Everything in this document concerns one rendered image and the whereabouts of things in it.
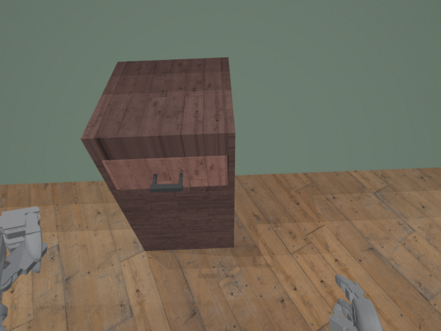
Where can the handle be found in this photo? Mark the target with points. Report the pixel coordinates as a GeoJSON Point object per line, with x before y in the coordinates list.
{"type": "Point", "coordinates": [176, 187]}

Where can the right robot hand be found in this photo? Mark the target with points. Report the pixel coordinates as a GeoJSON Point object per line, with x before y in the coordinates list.
{"type": "Point", "coordinates": [360, 315]}

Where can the cabinet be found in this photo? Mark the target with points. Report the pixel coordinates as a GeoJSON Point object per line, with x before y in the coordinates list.
{"type": "Point", "coordinates": [165, 109]}

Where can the drawer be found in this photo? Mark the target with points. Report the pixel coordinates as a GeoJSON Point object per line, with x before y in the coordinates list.
{"type": "Point", "coordinates": [138, 173]}

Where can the left robot hand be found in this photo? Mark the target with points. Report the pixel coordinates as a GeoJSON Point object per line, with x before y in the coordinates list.
{"type": "Point", "coordinates": [21, 234]}

